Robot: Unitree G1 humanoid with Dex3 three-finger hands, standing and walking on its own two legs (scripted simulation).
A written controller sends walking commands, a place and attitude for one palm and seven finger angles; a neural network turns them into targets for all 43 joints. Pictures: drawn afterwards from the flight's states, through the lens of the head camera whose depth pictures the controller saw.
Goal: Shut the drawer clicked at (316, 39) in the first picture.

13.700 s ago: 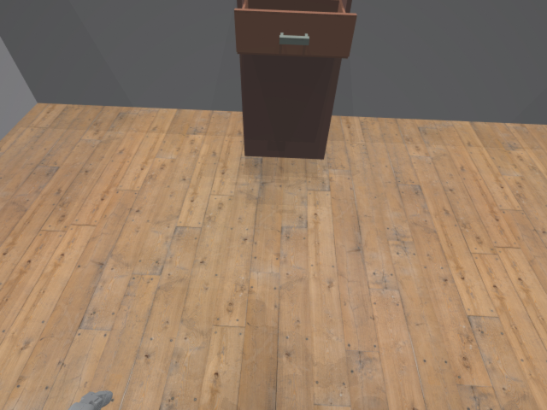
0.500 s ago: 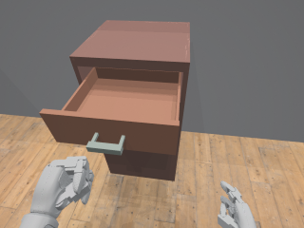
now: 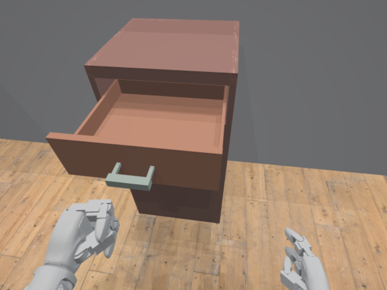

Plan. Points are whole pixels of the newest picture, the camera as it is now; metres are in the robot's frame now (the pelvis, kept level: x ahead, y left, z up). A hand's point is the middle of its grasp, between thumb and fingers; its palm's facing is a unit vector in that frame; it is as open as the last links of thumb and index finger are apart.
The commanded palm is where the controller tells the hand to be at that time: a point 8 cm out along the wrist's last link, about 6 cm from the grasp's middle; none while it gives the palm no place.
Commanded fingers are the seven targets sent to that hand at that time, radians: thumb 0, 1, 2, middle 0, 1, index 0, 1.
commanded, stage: bring the fist close to the handle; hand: left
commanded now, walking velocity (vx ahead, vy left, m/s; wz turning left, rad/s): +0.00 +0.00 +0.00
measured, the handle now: (131, 175) +0.36 +0.19 +0.04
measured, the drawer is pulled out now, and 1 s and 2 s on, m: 0.27 0.27 0.23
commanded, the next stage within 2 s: push the drawer shut in 1.24 s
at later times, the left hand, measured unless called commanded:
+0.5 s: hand (131, 220) +0.23 +0.14 +0.07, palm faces -0.04 -1.00 -0.05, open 3.3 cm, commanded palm +0.20 +0.20 +0.07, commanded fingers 0.00 0.90 0.90 -1.40 -1.60 -1.40 -1.60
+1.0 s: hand (142, 216) +0.26 +0.14 +0.03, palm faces -0.07 -1.00 -0.05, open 3.3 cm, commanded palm +0.23 +0.20 +0.04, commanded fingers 0.00 0.90 0.90 -1.40 -1.60 -1.40 -1.60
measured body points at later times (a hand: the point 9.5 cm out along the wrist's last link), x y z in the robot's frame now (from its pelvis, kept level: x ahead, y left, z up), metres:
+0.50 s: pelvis +0.00 +0.00 -0.01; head +0.03 -0.01 +0.44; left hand +0.22 +0.20 +0.08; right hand +0.17 -0.23 -0.09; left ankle -0.02 +0.12 -0.72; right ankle +0.01 -0.10 -0.72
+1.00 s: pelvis +0.00 +0.00 -0.03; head +0.05 -0.01 +0.42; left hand +0.25 +0.19 +0.04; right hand +0.16 -0.23 -0.11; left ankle -0.02 +0.12 -0.72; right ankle +0.01 -0.10 -0.72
